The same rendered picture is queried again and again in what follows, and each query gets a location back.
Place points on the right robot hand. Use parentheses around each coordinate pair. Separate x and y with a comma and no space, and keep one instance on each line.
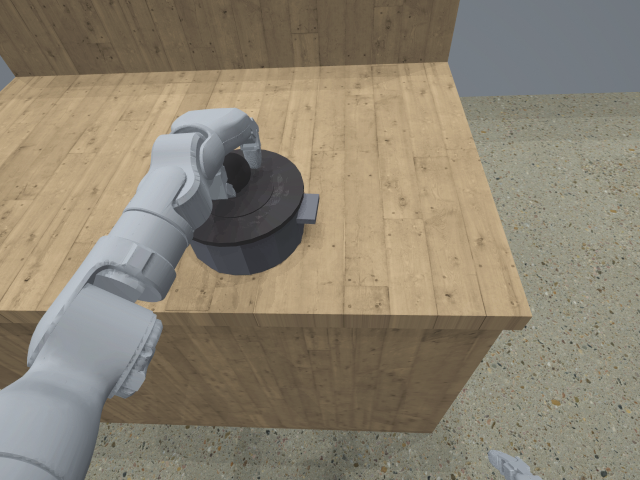
(510,467)

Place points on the table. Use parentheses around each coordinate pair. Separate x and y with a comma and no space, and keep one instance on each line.
(394,296)

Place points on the robot left forearm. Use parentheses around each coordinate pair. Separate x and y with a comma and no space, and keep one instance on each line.
(137,259)

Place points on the pot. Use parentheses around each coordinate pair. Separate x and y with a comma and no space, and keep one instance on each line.
(264,254)

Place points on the lid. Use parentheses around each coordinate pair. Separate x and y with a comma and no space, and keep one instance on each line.
(265,205)

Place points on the knob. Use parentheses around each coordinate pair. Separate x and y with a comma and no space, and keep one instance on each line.
(238,170)

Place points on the left robot hand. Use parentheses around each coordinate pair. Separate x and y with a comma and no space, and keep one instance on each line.
(234,128)

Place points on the left robot upper arm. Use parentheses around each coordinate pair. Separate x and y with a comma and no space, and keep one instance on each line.
(50,417)

